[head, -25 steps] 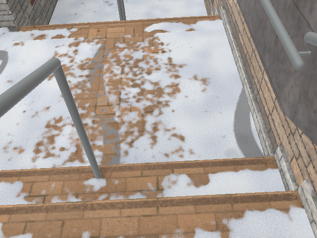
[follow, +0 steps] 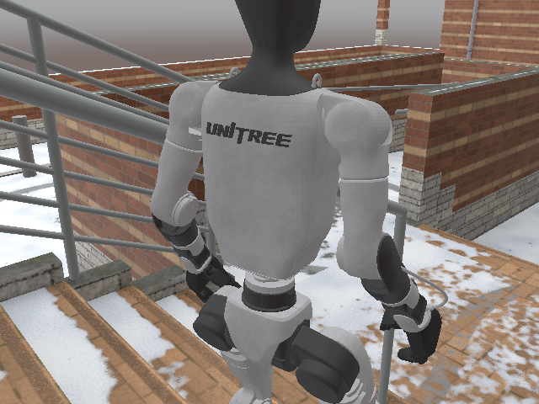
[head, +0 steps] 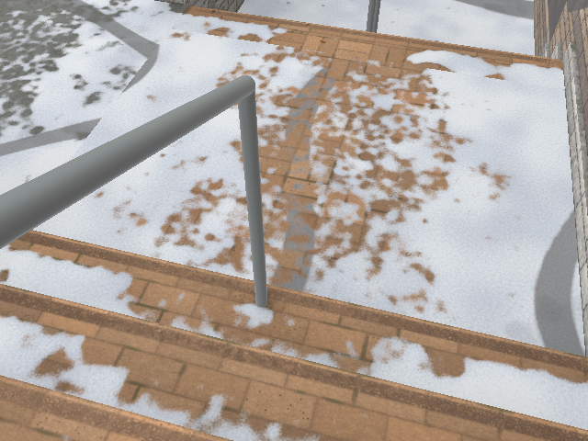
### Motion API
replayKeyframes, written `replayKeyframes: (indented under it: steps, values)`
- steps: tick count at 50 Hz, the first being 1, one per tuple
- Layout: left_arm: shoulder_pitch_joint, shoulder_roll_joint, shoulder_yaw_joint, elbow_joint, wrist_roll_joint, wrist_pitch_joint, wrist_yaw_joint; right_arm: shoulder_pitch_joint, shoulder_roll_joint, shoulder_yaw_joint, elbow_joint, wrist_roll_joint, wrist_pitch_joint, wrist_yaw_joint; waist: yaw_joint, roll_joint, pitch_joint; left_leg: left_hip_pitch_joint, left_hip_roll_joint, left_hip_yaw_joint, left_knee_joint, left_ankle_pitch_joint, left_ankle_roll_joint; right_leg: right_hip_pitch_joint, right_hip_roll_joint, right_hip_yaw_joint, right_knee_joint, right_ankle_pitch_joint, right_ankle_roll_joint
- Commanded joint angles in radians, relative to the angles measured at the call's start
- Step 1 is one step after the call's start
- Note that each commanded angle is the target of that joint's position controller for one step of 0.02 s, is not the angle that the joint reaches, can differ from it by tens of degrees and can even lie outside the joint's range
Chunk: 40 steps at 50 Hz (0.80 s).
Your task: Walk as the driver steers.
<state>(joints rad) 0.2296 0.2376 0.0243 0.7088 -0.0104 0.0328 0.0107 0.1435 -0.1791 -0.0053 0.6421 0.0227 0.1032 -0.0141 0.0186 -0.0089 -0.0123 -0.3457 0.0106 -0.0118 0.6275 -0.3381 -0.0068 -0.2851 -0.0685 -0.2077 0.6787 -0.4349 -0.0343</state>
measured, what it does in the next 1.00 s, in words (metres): goes down, turning right: right foot 0.15 m lower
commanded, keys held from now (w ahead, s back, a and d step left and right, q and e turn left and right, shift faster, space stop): w+e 0.86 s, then w+q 0.14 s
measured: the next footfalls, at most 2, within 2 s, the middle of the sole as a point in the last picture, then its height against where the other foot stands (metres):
right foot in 0.52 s outside the picture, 0.15 m lower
left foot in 1.02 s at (378, 425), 0.15 m lower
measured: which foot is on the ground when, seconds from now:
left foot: down 0.00-0.52, up 0.54-1.00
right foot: down 0.00-0.00, up 0.02-0.50, down 0.52-1.00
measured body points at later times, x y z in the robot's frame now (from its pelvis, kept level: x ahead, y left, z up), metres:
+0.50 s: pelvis +0.18 -0.11 -0.10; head +0.19 -0.14 +0.35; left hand +0.37 +0.13 -0.20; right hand +0.11 -0.38 -0.25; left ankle +0.00 +0.13 -0.71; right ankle +0.26 -0.26 -0.83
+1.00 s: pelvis +0.47 -0.22 -0.23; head +0.46 -0.22 +0.22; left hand +0.60 +0.02 -0.36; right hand +0.55 -0.53 -0.29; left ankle +0.63 -0.18 -0.97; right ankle +0.24 -0.26 -0.87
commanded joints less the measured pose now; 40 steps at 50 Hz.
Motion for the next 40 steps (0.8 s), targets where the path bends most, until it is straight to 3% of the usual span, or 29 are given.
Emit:
replayKeyframes:
  steps: [1,2,3,5,8,9,10,12,13,15,18,19,21,23,25,26,27,28,29,30,31,32,33,34,35,37,38,39,40]
  values:
    - [0.046,0.081,0.012,-0.075,0.0,-0.041,-0.041,0.247,-0.243,-0.082,0.042,0.006,-0.024,0.001,-0.051,0.327,-0.155,0.372,0.292,-0.512,-0.236,0.053,0.349,-0.345,0.029,0.143,0.175,-0.241,0.052]
    - [-0.059,0.168,0.043,-0.085,-0.034,-0.04,-0.04,0.227,-0.25,-0.091,0.04,0.004,-0.046,0.006,-0.104,0.239,-0.02,0.332,0.337,-0.593,-0.35,-0.13,0.404,-0.478,0.04,0.196,0.367,-0.261,0.067]
    - [-0.063,0.189,0.066,-0.082,-0.054,-0.035,-0.03,0.236,-0.24,-0.093,0.071,0.012,-0.068,-0.001,-0.102,0.199,0.028,0.309,0.352,-0.59,-0.369,-0.238,0.404,-0.564,0.044,0.261,0.513,-0.232,0.06]
    - [0.001,0.163,0.076,-0.056,-0.041,-0.019,-0.013,0.178,-0.18,-0.084,0.094,0.023,-0.098,-0.008,-0.054,0.141,0.075,0.252,0.31,-0.46,-0.374,-0.326,0.318,-0.603,0.022,0.367,0.525,-0.037,0.04]
    - [0.079,0.099,0.07,-0.025,-0.02,-0.022,-0.015,0.118,-0.121,-0.073,0.101,-0.011,-0.127,-0.018,-0.006,0.146,0.046,0.149,0.253,-0.254,-0.383,-0.134,0.252,-0.479,0.027,0.359,0.473,0.214,0.06]
    - [0.102,0.098,0.072,-0.004,-0.009,-0.018,-0.021,0.12,-0.119,-0.073,0.109,-0.02,-0.138,-0.012,-0.003,0.081,0.024,0.117,0.233,-0.171,-0.34,-0.058,0.239,-0.432,0.034,0.321,0.477,0.327,0.068]
    - [0.147,0.097,0.074,0.013,-0.007,-0.023,-0.023,0.123,-0.143,-0.081,0.125,-0.04,-0.149,-0.013,0.002,0.093,0.0,0.096,0.256,-0.142,-0.309,0.036,0.224,-0.396,0.024,0.33,0.543,0.411,0.068]
    - [0.145,0.089,0.068,0.009,-0.003,-0.023,-0.017,0.135,-0.14,-0.077,0.141,-0.036,-0.161,-0.012,-0.014,0.085,0.002,0.111,0.287,-0.105,-0.264,0.073,0.206,-0.444,0.004,0.345,0.543,0.406,0.059]
    - [0.087,0.126,0.083,-0.017,-0.009,-0.028,-0.01,0.173,-0.15,-0.083,0.152,-0.026,-0.166,-0.008,-0.041,0.065,0.037,0.154,0.263,-0.085,-0.231,0.019,0.191,-0.523,-0.004,0.378,0.464,0.493,0.057]
    - [-0.003,0.136,0.092,-0.055,-0.022,-0.052,-0.006,0.259,-0.161,-0.088,0.182,-0.025,-0.182,-0.029,-0.094,0.145,0.067,0.285,0.306,-0.107,-0.108,-0.024,0.138,-0.698,-0.005,0.479,0.356,0.571,0.042]
    - [-0.056,0.075,0.068,-0.057,0.004,-0.043,-0.032,0.238,-0.181,-0.088,0.178,-0.033,-0.178,-0.054,-0.099,0.112,0.109,0.073,0.283,0.015,0.006,-0.147,0.085,-0.497,-0.016,0.371,0.06,0.755,0.042]
    - [-0.138,0.057,0.059,-0.088,-0.012,-0.04,-0.046,0.226,-0.207,-0.096,0.166,-0.036,-0.172,-0.048,-0.131,0.105,0.072,-0.019,0.258,0.083,0.007,-0.199,0.059,-0.337,0.018,0.266,-0.013,0.777,0.047]
    - [-0.143,0.04,0.052,-0.075,-0.038,-0.014,-0.066,0.227,-0.224,-0.091,0.179,-0.037,-0.159,-0.047,-0.133,0.138,0.102,-0.107,0.301,0.062,0.03,-0.238,0.046,-0.202,0.027,0.244,-0.015,0.697,0.027]
    - [0.032,0.079,0.073,-0.001,-0.057,0.003,-0.053,0.19,-0.224,-0.093,0.191,-0.021,-0.147,-0.038,-0.043,0.182,0.08,-0.063,0.329,0.07,0.158,-0.126,0.011,-0.085,-0.007,0.243,-0.046,0.644,0.002]
    - [0.375,0.171,0.121,0.134,-0.015,-0.007,-0.027,0.13,-0.251,-0.097,0.221,0.001,-0.149,-0.02,0.165,0.047,-0.032,-0.063,0.257,0.162,0.61,0.219,-0.049,0.291,0.088,0.112,-0.174,0.672,-0.033]
    - [0.485,0.227,0.125,0.175,0.004,-0.016,-0.023,0.14,-0.228,-0.1,0.234,-0.015,-0.158,-0.03,0.231,-0.193,-0.008,-0.252,0.146,0.149,1.098,-0.282,-0.095,0.454,0.059,0.197,-0.158,0.766,-0.082]
    - [0.412,0.269,0.091,0.158,0.006,-0.043,-0.039,0.378,-0.098,-0.073,0.242,-0.056,-0.187,-0.026,0.038,-0.483,-0.069,-0.569,0.069,0.03,1.448,-0.569,-0.109,0.596,-0.015,0.422,0.099,1.088,-0.145]
    - [0.419,0.296,0.107,0.129,-0.022,-0.039,-0.052,0.434,-0.132,-0.069,0.2,-0.025,-0.226,-0.025,0.048,-0.521,-0.24,-0.63,0.055,-0.047,1.522,-0.545,-0.104,0.637,-0.122,0.678,-0.023,0.884,-0.268]
    - [0.486,0.347,0.129,0.169,-0.035,-0.03,-0.047,0.288,-0.128,-0.065,0.125,0.026,-0.246,-0.038,0.093,-0.442,-0.276,-0.734,0.016,-0.06,1.492,-0.47,-0.097,0.606,-0.246,0.978,-0.307,0.31,-0.35]
    - [0.395,0.249,0.103,0.157,-0.025,-0.038,-0.039,0.112,-0.167,-0.064,0.112,0.048,-0.227,-0.07,0.107,-0.108,-0.106,-0.779,0.046,-0.043,1.356,-0.302,-0.051,0.439,-0.21,1.01,-0.426,-0.028,-0.279]
    - [0.203,0.241,0.09,0.109,0.017,-0.068,-0.038,0.082,-0.155,-0.054,0.075,0.051,-0.22,-0.082,0.007,-0.044,-0.065,-0.699,0.098,-0.098,1.207,-0.13,0.001,0.248,-0.264,1.077,-0.398,-0.058,-0.296]
    - [0.093,0.211,0.083,0.077,0.019,-0.094,-0.041,0.072,-0.158,-0.049,0.077,0.011,-0.207,-0.084,-0.031,-0.03,-0.021,-0.677,0.117,-0.137,1.186,-0.127,0.013,0.141,-0.27,1.082,-0.344,0.01,-0.308]
    - [0.005,0.119,0.058,0.052,0.001,-0.119,-0.042,0.129,-0.212,-0.073,0.117,-0.013,-0.208,-0.073,-0.075,-0.008,0.01,-0.6,0.148,-0.208,0.895,0.08,0.047,0.044,-0.207,0.933,-0.295,0.057,-0.253]
    - [-0.026,0.108,0.056,0.048,-0.014,-0.119,-0.022,0.125,-0.207,-0.083,0.118,-0.03,-0.203,-0.058,-0.104,-0.042,0.056,-0.483,0.144,-0.192,0.678,0.168,0.019,-0.103,-0.111,0.782,-0.322,0.099,-0.233]
    - [0.007,0.12,0.054,0.052,-0.024,-0.116,-0.003,0.068,-0.192,-0.078,0.082,-0.067,-0.208,-0.047,-0.083,-0.084,0.079,-0.48,0.124,-0.163,0.539,0.188,-0.011,-0.104,-0.079,0.738,-0.323,0.246,-0.25]
    - [0.09,0.11,0.051,0.081,-0.014,-0.105,0.028,0.05,-0.146,-0.061,0.06,-0.082,-0.209,-0.027,-0.067,-0.099,0.004,-0.382,0.083,-0.1,0.393,0.309,-0.045,-0.1,-0.033,0.628,-0.244,0.508,-0.267]
    - [0.12,0.125,0.062,0.08,0.007,-0.101,0.026,0.121,-0.174,-0.074,0.102,-0.07,-0.21,-0.006,-0.071,-0.089,-0.059,-0.303,0.052,-0.063,0.469,0.47,-0.04,-0.11,-0.036,0.599,-0.193,0.642,-0.265]
    - [0.212,0.077,0.057,0.104,-0.021,-0.109,0.036,0.043,-0.206,-0.089,0.072,-0.051,-0.222,0.016,-0.03,-0.048,-0.042,-0.442,0.063,-0.145,0.331,0.675,-0.015,-0.002,-0.01,0.617,-0.101,0.472,-0.253]
    - [0.232,0.081,0.055,0.094,-0.04,-0.111,0.044,-0.033,-0.195,-0.084,0.042,-0.052,-0.232,0.027,-0.002,-0.009,-0.026,-0.458,0.043,-0.143,0.222,0.731,0.004,0.02,0.002,0.634,-0.085,0.404,-0.243]
Over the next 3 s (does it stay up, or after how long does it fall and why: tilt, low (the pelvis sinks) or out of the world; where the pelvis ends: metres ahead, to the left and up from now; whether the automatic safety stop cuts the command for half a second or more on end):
stays up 1.65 -0.39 -0.58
